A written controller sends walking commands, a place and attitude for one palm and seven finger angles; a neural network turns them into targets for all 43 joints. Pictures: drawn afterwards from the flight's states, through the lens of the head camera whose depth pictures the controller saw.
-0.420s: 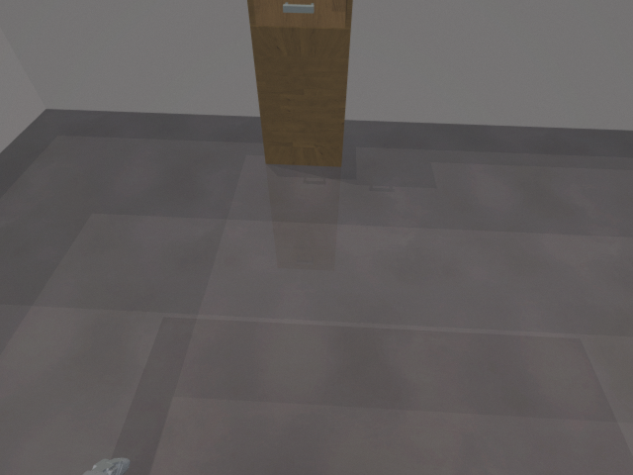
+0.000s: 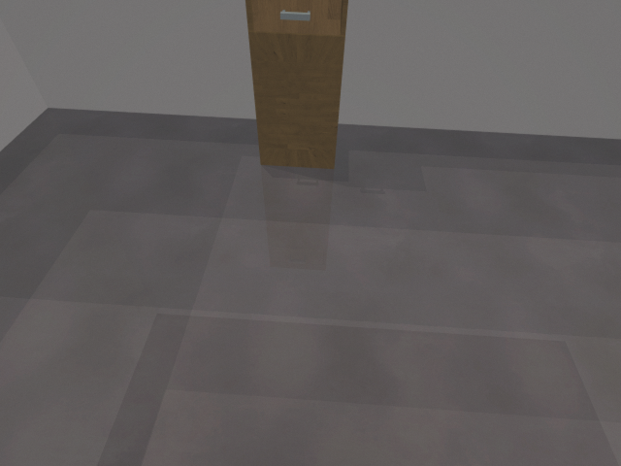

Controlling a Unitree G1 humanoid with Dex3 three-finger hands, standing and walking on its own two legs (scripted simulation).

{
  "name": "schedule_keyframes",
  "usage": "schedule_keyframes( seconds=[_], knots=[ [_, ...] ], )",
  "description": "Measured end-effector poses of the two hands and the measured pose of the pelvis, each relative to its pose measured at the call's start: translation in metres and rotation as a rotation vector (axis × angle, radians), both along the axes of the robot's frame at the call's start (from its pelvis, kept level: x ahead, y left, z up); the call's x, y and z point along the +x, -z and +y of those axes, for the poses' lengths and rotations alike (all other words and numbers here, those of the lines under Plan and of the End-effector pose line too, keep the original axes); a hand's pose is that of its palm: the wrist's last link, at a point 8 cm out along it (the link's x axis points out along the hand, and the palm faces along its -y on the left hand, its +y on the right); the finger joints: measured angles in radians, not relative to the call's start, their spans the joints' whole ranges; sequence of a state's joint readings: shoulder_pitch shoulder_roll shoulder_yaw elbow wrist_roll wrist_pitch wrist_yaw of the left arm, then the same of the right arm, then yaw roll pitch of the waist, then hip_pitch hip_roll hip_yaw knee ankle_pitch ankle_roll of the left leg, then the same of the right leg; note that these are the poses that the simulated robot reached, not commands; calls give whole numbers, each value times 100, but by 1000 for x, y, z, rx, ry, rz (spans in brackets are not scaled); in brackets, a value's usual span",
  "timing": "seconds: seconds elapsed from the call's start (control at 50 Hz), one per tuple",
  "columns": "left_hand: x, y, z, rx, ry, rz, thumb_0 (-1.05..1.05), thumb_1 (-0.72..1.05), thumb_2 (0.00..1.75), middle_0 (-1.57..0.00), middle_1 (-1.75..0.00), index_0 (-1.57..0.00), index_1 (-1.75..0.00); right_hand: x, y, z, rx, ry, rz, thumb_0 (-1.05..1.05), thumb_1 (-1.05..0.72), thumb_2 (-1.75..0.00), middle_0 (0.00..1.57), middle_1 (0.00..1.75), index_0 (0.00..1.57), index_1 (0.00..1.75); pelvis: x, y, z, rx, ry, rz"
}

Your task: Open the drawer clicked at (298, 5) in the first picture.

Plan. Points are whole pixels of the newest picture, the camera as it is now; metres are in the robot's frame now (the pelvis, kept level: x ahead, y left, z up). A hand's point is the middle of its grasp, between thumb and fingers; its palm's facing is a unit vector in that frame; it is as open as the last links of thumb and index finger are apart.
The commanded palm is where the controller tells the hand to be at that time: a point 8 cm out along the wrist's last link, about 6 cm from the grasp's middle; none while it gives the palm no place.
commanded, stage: stand and wait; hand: left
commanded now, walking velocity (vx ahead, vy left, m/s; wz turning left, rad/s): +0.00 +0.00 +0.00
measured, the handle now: (295, 14) +1.66 +0.16 -0.01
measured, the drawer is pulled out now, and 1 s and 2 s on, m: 0.00 0.00 0.00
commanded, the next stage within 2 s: look at it before walking up in 0.50 s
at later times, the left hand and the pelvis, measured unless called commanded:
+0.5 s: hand out of the picture +0.06 +0.24 -0.15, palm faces -0.03 -0.94 -0.33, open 7.4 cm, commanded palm none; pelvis -0.02 +0.00 +0.00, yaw +0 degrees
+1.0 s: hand out of the picture +0.06 +0.24 -0.15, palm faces -0.04 -0.94 -0.33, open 7.4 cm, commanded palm none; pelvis -0.01 +0.00 +0.00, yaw +0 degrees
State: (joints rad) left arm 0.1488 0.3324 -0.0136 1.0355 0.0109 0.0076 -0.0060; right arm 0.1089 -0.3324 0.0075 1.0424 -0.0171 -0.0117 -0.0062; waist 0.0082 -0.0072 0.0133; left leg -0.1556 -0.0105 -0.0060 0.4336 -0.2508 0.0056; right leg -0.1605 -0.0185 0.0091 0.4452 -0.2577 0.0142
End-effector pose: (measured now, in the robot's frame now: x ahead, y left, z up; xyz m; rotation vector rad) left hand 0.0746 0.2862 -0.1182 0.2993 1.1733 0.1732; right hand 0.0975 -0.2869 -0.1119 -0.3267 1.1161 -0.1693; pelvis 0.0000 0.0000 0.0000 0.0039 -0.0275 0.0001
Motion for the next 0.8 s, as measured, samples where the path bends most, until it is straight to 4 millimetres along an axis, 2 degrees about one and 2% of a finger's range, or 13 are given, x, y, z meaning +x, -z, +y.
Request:
schedule_keyframes(
  seconds=[0.16, 0.34, 0.54, 0.8],
  knots=[
    [-17, 0, 4, 14, -13, 41, 1, 90, 90, -20, -30, -21, -30, -26, 3, -9, -10, 23, 62, 1, -91, -90, 20, 30, 20, 30, -5, -1, -2, -1, -1, -6],
    [-24, -3, 4, 21, -8, 47, 1, 90, 90, -20, -30, -20, -30, -43, 6, -10, 0, 35, 89, 1, -91, -90, 20, 30, 20, 30, -12, -3, -4, 0, 2, -9],
    [-22, -3, 0, 12, 2, 37, 1, 90, 90, -20, -30, -20, -30, -48, 7, -7, 10, 37, 92, 0, -91, -90, 20, 30, 20, 30, -16, -3, -4, 0, 4, -5],
    [-22, -1, -3, 6, 4, 41, 1, 90, 90, -20, -30, -20, -30, -45, 5, -8, 9, 40, 87, 0, -91, -90, 20, 30, 20, 30, -15, -4, -5, -1, 6, -4]
  ],
)
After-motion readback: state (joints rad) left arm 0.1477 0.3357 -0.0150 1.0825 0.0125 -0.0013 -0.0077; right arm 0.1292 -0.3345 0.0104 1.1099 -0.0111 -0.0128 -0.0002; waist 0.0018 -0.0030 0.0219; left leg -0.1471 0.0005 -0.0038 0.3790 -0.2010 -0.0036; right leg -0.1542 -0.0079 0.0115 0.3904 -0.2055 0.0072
